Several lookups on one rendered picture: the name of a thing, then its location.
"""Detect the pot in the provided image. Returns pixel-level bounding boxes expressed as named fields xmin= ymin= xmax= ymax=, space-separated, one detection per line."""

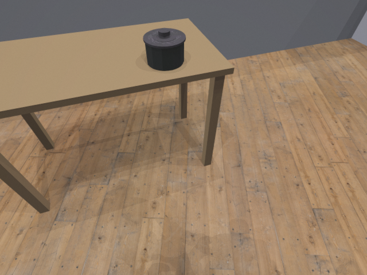
xmin=145 ymin=43 xmax=184 ymax=71

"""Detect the lid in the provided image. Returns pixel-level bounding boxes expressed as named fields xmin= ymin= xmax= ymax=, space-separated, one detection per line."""
xmin=143 ymin=28 xmax=186 ymax=49

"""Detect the knob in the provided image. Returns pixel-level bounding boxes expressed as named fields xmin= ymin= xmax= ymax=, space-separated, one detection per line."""
xmin=158 ymin=28 xmax=170 ymax=37

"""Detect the table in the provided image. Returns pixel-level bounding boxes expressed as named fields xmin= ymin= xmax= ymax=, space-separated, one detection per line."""
xmin=0 ymin=18 xmax=234 ymax=214

